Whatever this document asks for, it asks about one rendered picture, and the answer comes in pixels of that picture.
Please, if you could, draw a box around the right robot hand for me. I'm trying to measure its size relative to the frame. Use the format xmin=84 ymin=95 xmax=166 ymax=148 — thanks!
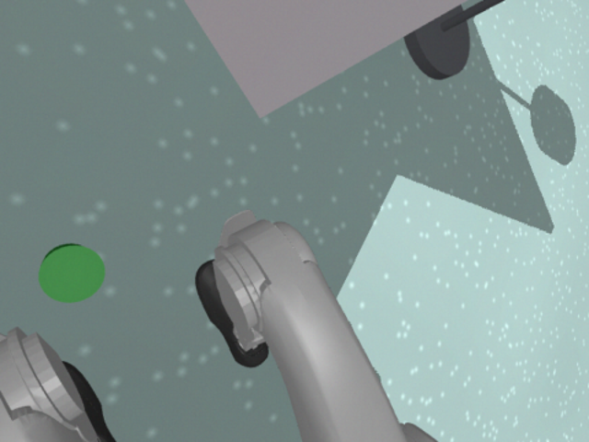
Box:
xmin=400 ymin=423 xmax=438 ymax=442

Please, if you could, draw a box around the floor lamp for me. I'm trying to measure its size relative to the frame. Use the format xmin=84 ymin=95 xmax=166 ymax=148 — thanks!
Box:
xmin=404 ymin=0 xmax=504 ymax=80

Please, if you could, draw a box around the right robot foot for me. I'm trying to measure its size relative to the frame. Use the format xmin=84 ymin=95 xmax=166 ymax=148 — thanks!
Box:
xmin=195 ymin=260 xmax=269 ymax=367

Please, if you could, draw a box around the left robot foot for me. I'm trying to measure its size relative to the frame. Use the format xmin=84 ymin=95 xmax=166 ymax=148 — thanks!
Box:
xmin=62 ymin=361 xmax=116 ymax=442

